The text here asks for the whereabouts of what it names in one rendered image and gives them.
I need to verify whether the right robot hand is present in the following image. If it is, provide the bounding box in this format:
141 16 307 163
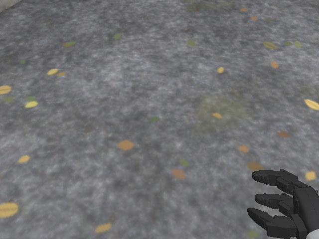
247 168 319 239

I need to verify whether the right robot forearm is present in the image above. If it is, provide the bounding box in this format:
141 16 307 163
306 229 319 239

